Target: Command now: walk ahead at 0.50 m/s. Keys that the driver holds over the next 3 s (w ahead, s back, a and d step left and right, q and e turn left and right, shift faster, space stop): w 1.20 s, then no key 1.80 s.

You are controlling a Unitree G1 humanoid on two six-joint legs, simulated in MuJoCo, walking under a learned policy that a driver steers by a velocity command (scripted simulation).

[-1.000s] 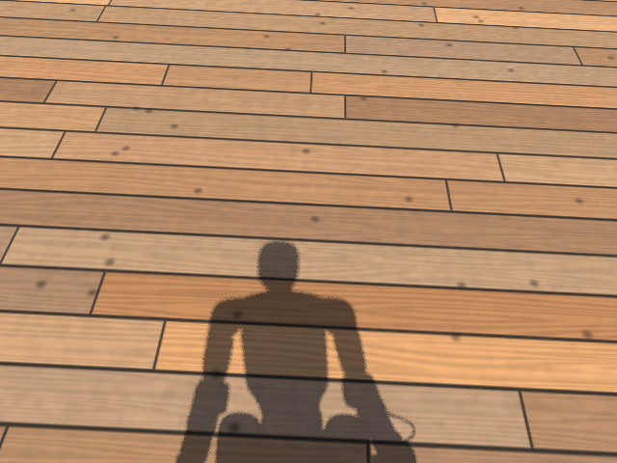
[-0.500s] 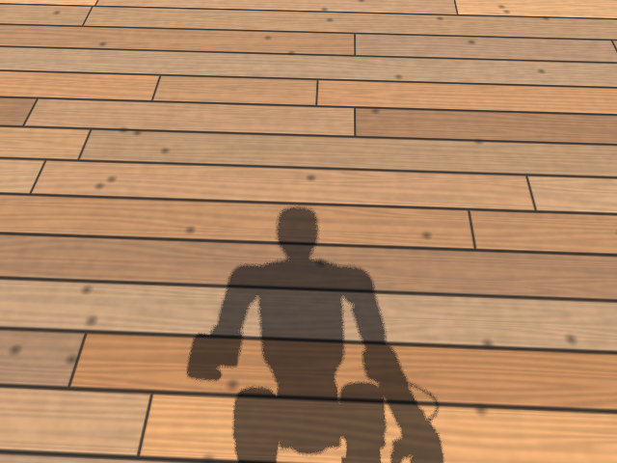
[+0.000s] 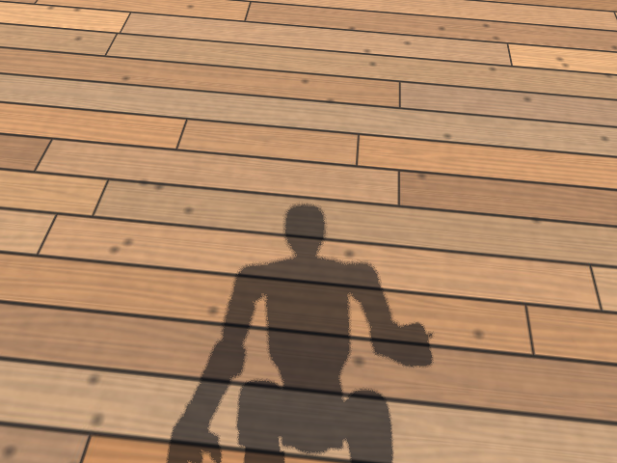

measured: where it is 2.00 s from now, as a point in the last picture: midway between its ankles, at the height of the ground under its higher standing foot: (333, 306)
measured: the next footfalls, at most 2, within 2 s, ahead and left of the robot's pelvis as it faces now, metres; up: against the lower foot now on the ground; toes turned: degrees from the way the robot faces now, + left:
right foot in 0.52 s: +0.45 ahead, -0.14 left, +0.00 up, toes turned -3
left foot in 1.10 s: +0.81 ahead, +0.10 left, +0.00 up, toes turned +2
